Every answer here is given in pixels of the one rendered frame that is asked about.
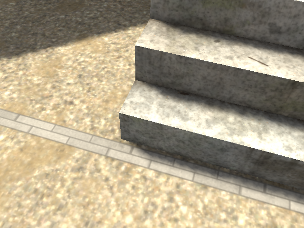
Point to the stairs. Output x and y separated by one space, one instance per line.
222 82

